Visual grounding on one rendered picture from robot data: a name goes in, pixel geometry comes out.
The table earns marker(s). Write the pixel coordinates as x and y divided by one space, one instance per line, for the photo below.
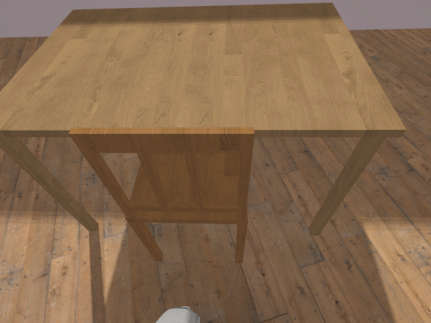
288 70

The chair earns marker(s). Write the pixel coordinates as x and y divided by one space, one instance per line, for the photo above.
186 175

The left robot thigh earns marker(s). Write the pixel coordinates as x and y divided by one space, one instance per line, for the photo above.
179 315

